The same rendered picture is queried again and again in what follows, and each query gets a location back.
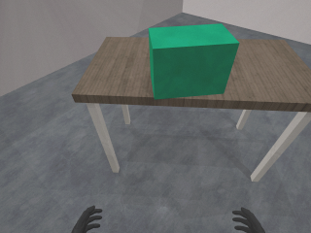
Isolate robot left hand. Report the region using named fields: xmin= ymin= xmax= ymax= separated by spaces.
xmin=71 ymin=205 xmax=103 ymax=233

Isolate carton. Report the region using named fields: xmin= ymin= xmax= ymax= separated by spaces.
xmin=149 ymin=23 xmax=240 ymax=100

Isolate table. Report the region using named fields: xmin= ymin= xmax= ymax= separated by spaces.
xmin=71 ymin=37 xmax=311 ymax=183

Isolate robot right hand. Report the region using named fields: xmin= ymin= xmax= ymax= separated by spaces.
xmin=232 ymin=207 xmax=265 ymax=233

